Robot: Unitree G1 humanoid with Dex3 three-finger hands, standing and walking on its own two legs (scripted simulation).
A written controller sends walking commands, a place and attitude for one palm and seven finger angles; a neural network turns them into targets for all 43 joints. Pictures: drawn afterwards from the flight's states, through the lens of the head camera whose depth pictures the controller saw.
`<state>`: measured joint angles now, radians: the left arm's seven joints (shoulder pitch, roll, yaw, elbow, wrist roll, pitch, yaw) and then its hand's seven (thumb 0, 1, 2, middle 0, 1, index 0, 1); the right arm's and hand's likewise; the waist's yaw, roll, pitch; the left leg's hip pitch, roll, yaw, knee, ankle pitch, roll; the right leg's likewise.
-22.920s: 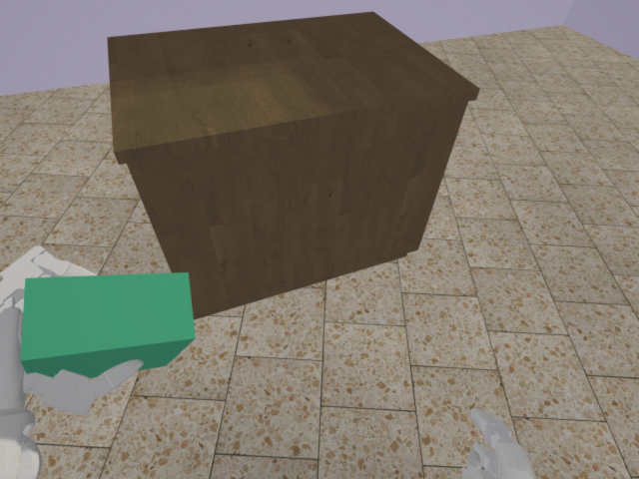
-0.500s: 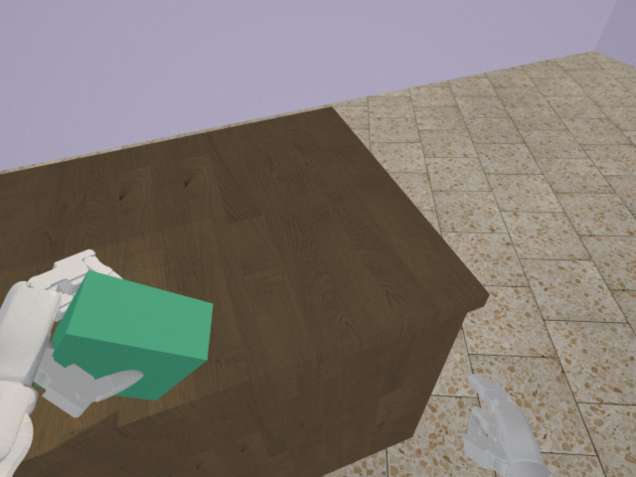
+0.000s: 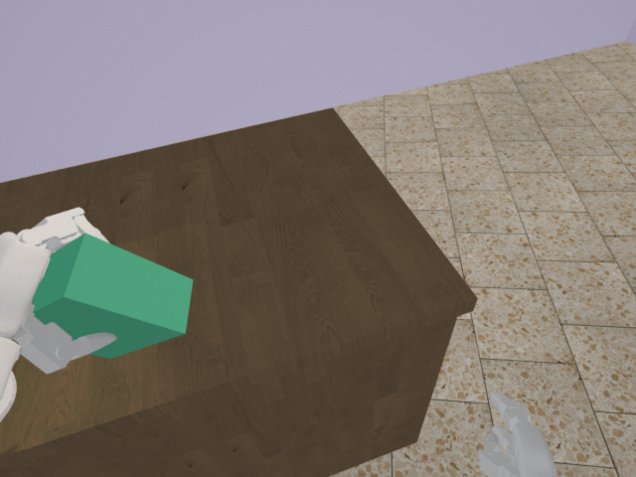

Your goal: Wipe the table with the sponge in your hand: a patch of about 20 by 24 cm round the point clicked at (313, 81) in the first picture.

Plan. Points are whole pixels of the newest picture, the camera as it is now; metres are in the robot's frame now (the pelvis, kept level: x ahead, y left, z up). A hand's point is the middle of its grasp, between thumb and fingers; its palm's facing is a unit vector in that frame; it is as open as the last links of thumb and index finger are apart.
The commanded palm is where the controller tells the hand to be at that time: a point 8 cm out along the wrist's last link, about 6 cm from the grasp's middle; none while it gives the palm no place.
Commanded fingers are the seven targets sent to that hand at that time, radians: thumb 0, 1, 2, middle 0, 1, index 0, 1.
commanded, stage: turn the palm down, sponge in hand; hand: left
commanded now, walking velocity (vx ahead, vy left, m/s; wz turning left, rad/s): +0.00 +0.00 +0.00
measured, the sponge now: (117, 310) +0.23 +0.25 +0.15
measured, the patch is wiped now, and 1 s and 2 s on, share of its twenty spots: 0.00 0.00 0.00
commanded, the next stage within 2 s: move the sponge above the wiping area in 1.38 s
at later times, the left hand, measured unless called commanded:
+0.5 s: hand (23, 276) +0.23 +0.32 +0.21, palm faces +0.31 -0.21 -0.93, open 10.1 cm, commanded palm +0.18 +0.31 +0.25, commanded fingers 0.00 0.10 1.30 -1.20 -1.60 -1.20 -1.60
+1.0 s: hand (10, 283) +0.22 +0.33 +0.20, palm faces +0.23 -0.08 -0.97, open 10.1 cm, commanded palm +0.17 +0.31 +0.26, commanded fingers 0.00 0.10 1.30 -1.20 -1.60 -1.20 -1.60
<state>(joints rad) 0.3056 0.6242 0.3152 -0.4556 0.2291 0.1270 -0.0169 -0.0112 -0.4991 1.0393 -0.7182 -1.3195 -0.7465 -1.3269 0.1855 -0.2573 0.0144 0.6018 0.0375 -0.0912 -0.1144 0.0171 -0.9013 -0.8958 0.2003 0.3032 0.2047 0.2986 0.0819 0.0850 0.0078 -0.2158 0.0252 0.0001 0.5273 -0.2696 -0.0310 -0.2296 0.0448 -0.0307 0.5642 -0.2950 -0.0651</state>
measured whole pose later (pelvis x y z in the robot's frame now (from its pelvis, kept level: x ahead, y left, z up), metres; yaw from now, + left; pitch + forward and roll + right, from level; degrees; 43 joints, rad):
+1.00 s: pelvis -0.01 +0.03 +0.01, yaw +1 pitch -3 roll +1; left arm 0.04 0.62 0.08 -0.37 0.75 0.50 -0.12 -0.01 -0.50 1.04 -0.72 -1.32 -0.75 -1.32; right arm 0.01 -0.27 0.07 0.63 0.07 0.03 -0.08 0.02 -0.90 -0.90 0.20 0.30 0.20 0.30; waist 0.14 0.14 0.01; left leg -0.18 -0.02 0.00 0.42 -0.19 0.01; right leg -0.19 0.00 -0.03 0.47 -0.22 -0.03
